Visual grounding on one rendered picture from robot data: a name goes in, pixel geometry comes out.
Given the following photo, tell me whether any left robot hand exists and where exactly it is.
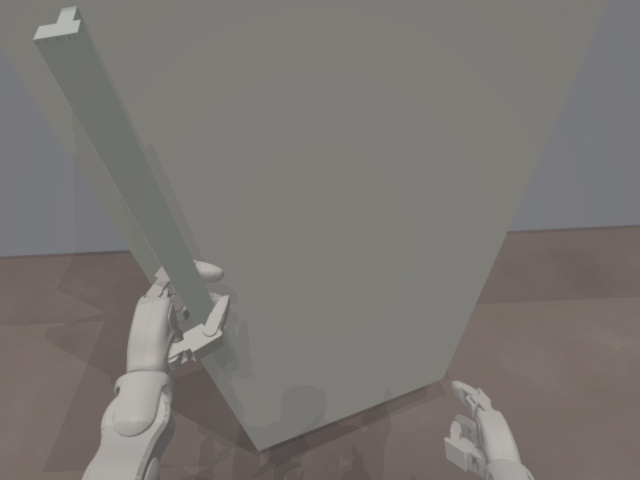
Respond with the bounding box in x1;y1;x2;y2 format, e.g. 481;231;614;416
126;260;230;378

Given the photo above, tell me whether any right robot hand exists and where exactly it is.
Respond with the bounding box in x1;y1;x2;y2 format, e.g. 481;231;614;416
444;381;521;478

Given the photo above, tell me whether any left robot forearm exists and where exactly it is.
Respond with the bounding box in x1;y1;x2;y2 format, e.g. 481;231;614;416
82;370;176;480

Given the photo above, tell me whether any fridge door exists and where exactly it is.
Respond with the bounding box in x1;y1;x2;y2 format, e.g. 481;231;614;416
0;0;609;451

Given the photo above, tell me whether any handle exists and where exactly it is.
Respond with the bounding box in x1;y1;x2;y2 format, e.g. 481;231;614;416
33;6;240;374

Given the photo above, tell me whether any right robot forearm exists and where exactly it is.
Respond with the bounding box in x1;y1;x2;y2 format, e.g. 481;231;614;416
484;459;534;480

